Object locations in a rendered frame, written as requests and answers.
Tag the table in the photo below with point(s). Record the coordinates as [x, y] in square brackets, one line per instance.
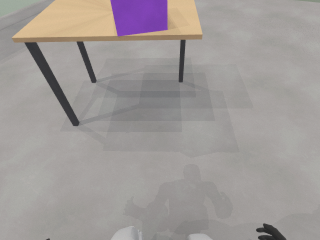
[93, 20]

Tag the right robot hand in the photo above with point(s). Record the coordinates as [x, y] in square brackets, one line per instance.
[269, 229]

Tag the robot left thigh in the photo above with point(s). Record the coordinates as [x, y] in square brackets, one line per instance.
[128, 233]

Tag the carton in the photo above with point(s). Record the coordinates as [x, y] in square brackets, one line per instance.
[139, 16]

